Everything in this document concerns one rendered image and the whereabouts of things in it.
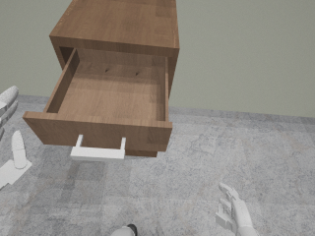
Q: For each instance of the drawer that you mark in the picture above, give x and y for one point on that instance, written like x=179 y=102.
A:
x=106 y=96

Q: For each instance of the left robot hand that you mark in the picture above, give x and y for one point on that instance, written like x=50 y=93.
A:
x=12 y=170

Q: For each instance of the handle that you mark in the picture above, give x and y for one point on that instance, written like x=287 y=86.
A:
x=97 y=153

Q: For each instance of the robot left foot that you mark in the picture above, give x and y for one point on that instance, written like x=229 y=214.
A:
x=134 y=228

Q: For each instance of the robot left shin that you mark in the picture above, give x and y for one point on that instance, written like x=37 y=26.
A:
x=126 y=227

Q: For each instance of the cabinet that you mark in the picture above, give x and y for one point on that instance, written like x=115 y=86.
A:
x=147 y=27

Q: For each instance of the robot right forearm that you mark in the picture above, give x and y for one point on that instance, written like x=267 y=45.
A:
x=246 y=231

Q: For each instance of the right robot hand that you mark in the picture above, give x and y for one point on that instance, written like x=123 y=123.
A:
x=235 y=215

